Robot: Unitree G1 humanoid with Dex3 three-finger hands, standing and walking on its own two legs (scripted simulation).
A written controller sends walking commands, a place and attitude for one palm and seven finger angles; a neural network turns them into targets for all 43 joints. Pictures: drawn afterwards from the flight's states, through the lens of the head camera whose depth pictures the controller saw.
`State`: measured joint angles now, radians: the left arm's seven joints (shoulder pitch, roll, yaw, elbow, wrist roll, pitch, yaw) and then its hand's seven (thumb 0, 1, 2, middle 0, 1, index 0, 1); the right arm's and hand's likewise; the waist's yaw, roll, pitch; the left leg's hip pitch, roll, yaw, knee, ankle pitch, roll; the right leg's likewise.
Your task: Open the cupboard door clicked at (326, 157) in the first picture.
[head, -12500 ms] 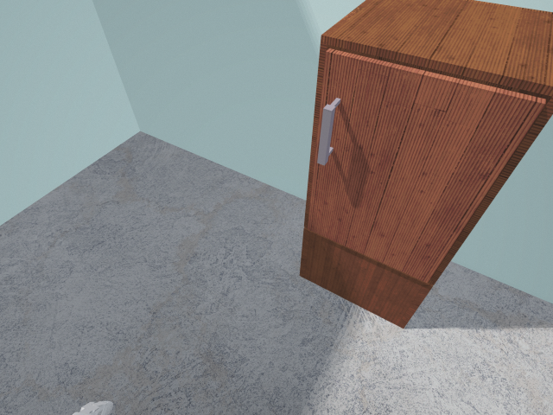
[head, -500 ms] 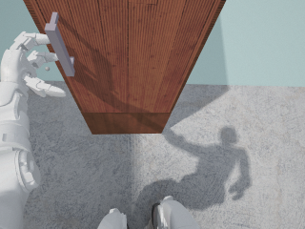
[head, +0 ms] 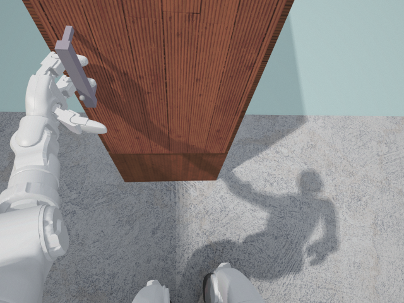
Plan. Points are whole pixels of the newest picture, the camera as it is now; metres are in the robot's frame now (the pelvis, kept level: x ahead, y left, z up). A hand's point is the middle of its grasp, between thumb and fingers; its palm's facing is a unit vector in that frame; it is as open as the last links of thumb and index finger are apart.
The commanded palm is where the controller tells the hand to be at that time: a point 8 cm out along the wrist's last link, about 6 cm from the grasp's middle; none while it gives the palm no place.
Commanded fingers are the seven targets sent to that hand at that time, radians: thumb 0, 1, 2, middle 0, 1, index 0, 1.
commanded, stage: slide the fingers in behind the handle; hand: left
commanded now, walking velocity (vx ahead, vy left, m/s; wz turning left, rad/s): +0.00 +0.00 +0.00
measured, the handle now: (81, 70) +0.55 +0.20 +0.07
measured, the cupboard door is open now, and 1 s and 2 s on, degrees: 0 0 14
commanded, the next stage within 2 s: close the thumb around the handle in 0.64 s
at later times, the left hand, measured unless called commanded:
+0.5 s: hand (92, 97) +0.49 +0.17 +0.06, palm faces -0.04 -1.00 -0.02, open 14.0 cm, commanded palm +0.47 +0.22 +0.07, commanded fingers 0.00 -0.50 0.30 -0.30 -1.20 -0.30 -1.20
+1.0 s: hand (92, 98) +0.49 +0.17 +0.06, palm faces -0.04 -1.00 -0.03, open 12.1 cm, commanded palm +0.47 +0.22 +0.07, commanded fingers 0.00 0.28 0.64 -0.36 -1.28 -0.36 -1.28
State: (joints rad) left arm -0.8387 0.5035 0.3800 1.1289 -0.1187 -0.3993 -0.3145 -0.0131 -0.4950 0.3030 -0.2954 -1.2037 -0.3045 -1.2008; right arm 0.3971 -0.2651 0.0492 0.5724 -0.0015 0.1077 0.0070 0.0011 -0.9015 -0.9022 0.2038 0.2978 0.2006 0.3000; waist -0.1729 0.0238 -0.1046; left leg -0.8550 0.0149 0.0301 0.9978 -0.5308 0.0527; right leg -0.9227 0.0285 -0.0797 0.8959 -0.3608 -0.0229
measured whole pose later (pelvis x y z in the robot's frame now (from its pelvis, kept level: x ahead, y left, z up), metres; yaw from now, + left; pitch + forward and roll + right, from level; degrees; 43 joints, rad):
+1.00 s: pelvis -0.01 +0.00 +0.00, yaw +1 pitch +22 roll -3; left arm -0.88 0.47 0.34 1.17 -0.11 -0.43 -0.26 -0.01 -0.20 0.43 -0.32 -1.24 -0.31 -1.23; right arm 0.39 -0.27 0.04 0.60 -0.01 0.08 0.01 0.00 -0.90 -0.90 0.20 0.30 0.20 0.30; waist -0.17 0.03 -0.10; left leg -0.87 0.00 0.02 1.02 -0.52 0.05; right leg -0.94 0.02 -0.08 0.92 -0.36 -0.03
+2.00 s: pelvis +0.01 +0.00 +0.01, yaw -1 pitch +19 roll -2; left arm -0.35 0.29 0.25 0.62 -0.21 -0.37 -0.25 0.00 0.72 0.74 -0.36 -1.35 -0.37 -1.35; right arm 0.38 -0.25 0.02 0.51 0.03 0.08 0.03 0.00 -0.90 -0.90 0.20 0.30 0.20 0.30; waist -0.10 0.03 -0.14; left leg -0.71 0.01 0.06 0.89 -0.51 0.05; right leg -0.81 0.03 -0.04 0.83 -0.35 -0.02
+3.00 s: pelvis -0.02 -0.06 +0.01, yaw +5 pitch +10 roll +1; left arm 0.16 -0.09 -0.22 0.10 0.07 -0.28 0.51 0.02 0.37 0.67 -0.35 -1.30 -0.37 -1.30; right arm 0.18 -0.19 0.01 0.54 -0.05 -0.03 0.00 0.01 -0.90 -0.90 0.20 0.30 0.20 0.30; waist -0.01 0.03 -0.12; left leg -0.62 -0.01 -0.03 0.92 -0.48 -0.02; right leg -0.71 0.00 -0.13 0.92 -0.39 -0.10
